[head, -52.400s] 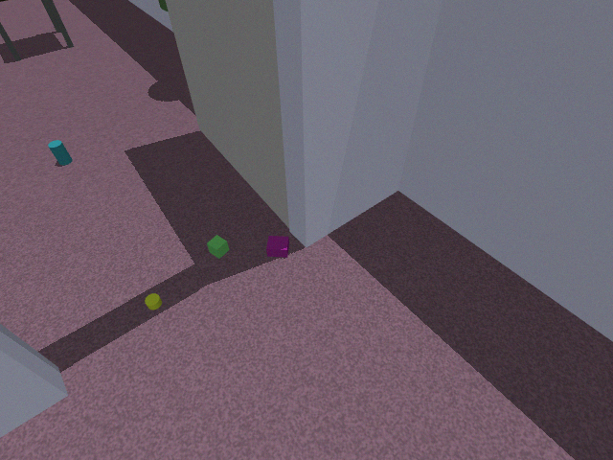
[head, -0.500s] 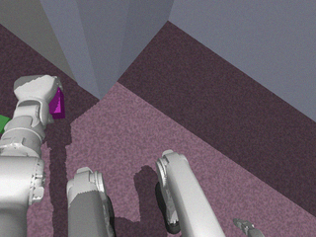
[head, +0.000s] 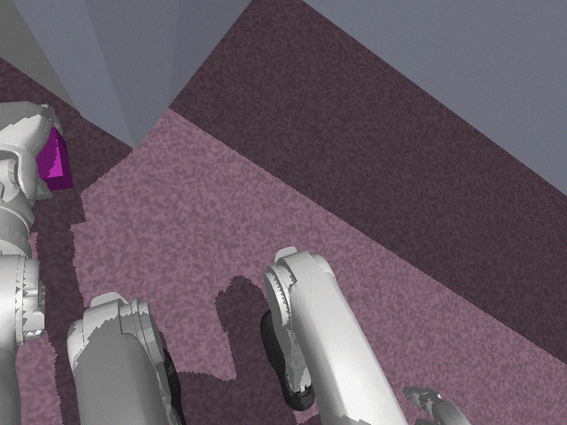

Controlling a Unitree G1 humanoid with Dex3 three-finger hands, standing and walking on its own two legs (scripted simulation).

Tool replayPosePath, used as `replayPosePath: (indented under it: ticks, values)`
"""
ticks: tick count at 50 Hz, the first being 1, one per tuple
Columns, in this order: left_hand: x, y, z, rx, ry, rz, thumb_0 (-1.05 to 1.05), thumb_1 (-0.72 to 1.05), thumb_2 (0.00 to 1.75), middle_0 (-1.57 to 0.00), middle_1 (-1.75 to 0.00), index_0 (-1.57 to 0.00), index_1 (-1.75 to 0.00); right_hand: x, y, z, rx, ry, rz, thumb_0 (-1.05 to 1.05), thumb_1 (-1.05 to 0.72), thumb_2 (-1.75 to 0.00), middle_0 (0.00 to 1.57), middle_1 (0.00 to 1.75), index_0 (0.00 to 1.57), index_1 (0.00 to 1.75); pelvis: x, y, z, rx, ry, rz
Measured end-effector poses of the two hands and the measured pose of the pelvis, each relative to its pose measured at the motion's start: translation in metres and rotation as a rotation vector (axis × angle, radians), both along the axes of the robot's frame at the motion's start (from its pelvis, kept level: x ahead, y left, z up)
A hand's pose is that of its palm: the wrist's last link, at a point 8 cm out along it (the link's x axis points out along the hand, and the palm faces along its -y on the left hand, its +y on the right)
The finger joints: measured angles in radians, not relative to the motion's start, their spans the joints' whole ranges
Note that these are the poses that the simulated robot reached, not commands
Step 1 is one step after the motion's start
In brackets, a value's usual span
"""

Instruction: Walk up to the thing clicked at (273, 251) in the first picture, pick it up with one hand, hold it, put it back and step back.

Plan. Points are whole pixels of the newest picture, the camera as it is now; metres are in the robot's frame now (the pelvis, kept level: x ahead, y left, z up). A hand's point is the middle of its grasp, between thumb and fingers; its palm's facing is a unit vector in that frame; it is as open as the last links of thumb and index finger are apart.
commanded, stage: crouch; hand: left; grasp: from above
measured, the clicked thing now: (30, 162) +0.52 +0.25 -0.19
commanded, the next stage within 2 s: lower in 0.46 s
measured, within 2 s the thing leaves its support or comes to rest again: neither
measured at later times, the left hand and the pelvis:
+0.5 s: hand (39, 159) +0.53 +0.24 -0.20, palm faces -0.45 -0.03 -0.89, open 10.1 cm; pelvis -0.01 +0.00 -0.05, yaw -2 degrees
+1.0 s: hand (54, 170) +0.53 +0.23 -0.25, palm faces -0.47 -0.04 -0.88, open 10.1 cm; pelvis +0.00 +0.00 -0.06, yaw -4 degrees
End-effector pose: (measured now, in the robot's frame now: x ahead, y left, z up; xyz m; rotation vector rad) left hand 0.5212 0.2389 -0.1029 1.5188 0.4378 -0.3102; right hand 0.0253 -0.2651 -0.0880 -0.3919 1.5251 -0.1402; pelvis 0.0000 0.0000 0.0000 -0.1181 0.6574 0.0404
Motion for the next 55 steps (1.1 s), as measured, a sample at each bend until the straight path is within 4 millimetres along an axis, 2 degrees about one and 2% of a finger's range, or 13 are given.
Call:
replayPosePath:
  ticks: [8, 16, 31, 40, 48, 55]
  values:
    - [0.003, 0.000, -0.016, 0.000, -0.008, 0.014, 0.01, -0.01, 0.46, -0.68, -0.57, -0.72, -0.53, -0.023, 0.003, -0.014, -0.003, 0.028, -0.007, 0.00, -0.91, -0.90, 0.20, 0.30, 0.21, 0.30, -0.007, 0.000, -0.021, -0.009, -0.032, -0.010]
    - [0.009, 0.000, -0.030, 0.009, -0.012, 0.012, 0.01, 0.01, 0.44, -0.67, -0.58, -0.70, -0.54, -0.035, 0.009, -0.027, -0.002, 0.042, -0.006, 0.00, -0.90, -0.89, 0.20, 0.30, 0.21, 0.30, -0.009, 0.001, -0.037, -0.017, -0.047, -0.017]
    - [0.021, 0.001, -0.051, 0.020, -0.005, 0.032, 0.01, 0.02, 0.44, -0.66, -0.59, -0.70, -0.55, -0.027, 0.011, -0.037, 0.014, 0.051, 0.019, 0.00, -0.90, -0.89, 0.20, 0.30, 0.21, 0.30, -0.003, -0.001, -0.048, -0.025, -0.047, -0.028]
    - [0.018, 0.000, -0.070, 0.010, 0.036, 0.029, 0.01, 0.01, 0.45, -0.66, -0.60, -0.69, -0.56, -0.023, 0.008, -0.036, 0.002, 0.059, 0.046, 0.00, -0.91, -0.89, 0.20, 0.30, 0.21, 0.30, -0.002, -0.001, -0.051, -0.035, -0.060, -0.034]
    - [0.018, -0.003, -0.089, -0.005, 0.020, 0.005, 0.01, 0.01, 0.45, -0.65, -0.62, -0.68, -0.58, -0.028, 0.008, -0.033, -0.014, 0.073, 0.069, 0.00, -0.91, -0.89, 0.20, 0.30, 0.20, 0.30, -0.004, 0.001, -0.057, -0.047, -0.075, -0.036]
    - [0.022, -0.005, -0.098, 0.005, -0.001, 0.009, 0.01, 0.01, 0.46, -0.64, -0.63, -0.68, -0.59, -0.036, 0.012, -0.031, -0.008, 0.083, 0.074, 0.00, -0.91, -0.89, 0.20, 0.30, 0.20, 0.30, -0.004, 0.001, -0.060, -0.054, -0.077, -0.042]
